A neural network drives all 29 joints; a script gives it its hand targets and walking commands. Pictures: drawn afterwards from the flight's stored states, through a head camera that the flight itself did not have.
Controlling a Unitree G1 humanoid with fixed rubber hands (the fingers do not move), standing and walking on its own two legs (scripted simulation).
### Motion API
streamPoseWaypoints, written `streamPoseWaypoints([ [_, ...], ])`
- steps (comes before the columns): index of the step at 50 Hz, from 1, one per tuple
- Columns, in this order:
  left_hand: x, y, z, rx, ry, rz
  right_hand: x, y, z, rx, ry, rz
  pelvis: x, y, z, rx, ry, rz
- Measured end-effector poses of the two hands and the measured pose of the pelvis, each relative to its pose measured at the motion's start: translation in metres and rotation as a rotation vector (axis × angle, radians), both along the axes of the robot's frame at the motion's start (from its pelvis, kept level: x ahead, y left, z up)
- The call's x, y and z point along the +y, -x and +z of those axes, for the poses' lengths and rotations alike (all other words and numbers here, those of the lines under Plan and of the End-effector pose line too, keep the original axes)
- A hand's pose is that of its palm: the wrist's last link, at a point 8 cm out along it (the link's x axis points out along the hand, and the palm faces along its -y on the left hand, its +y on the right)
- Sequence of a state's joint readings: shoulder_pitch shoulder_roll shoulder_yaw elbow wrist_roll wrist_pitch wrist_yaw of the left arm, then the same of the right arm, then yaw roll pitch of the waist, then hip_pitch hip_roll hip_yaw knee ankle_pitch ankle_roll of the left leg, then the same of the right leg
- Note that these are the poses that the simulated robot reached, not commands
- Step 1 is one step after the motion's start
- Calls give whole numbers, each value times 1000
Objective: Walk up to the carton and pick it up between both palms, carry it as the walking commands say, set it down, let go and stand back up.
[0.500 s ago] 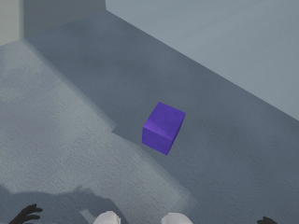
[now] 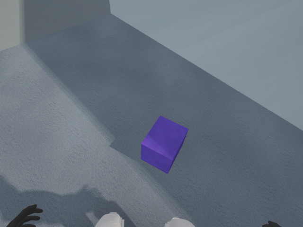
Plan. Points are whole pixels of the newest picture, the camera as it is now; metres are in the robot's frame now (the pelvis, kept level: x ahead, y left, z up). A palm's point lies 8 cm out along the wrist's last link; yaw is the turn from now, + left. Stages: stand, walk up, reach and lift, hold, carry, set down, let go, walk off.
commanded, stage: walk up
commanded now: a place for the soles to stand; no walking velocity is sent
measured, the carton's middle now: (163, 144) +0.67 -0.08 -0.62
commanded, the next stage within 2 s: none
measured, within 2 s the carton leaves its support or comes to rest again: neither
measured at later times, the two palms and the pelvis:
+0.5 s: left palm (56, 199) +0.18 +0.26 -0.07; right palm out of the picture +0.17 -0.41 -0.06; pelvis +0.09 -0.07 +0.00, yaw +2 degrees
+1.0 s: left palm (67, 190) +0.20 +0.24 -0.07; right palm (300, 210) +0.20 -0.41 -0.08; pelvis +0.11 -0.09 -0.01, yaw +4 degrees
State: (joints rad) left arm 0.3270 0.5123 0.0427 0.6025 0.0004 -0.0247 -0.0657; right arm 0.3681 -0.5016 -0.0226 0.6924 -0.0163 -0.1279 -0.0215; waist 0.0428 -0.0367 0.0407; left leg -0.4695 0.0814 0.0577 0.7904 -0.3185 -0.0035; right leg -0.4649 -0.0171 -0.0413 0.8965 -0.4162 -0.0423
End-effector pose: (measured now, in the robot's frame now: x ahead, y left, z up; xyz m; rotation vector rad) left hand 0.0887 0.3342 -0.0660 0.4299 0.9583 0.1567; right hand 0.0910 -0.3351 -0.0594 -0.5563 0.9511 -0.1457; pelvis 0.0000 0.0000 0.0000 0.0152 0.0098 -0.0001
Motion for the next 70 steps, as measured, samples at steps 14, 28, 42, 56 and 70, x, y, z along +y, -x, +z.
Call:
streamPoseWaypoints([
  [14, -73, -86, -22, -22, 35, -47, -78, -25, -10, 53, 69, -82, -58, -57, -17, -9, -20, -15],
  [28, -71, -93, -11, 13, 4, 48, -70, -91, -8, 59, 32, -11, -69, -98, -5, -1, 4, 41],
  [42, -86, -111, -9, -32, 5, 81, -73, -113, -19, 66, 5, -12, -80, -115, -7, -1, 3, 65],
  [56, -89, -109, -4, -76, -5, 94, -76, -111, -22, 50, -2, -9, -83, -109, -9, -23, 4, 80],
  [70, -75, -83, 2, -54, -50, 123, -71, -115, -19, 87, -16, 13, -74, -110, -4, -46, 11, 82],
])
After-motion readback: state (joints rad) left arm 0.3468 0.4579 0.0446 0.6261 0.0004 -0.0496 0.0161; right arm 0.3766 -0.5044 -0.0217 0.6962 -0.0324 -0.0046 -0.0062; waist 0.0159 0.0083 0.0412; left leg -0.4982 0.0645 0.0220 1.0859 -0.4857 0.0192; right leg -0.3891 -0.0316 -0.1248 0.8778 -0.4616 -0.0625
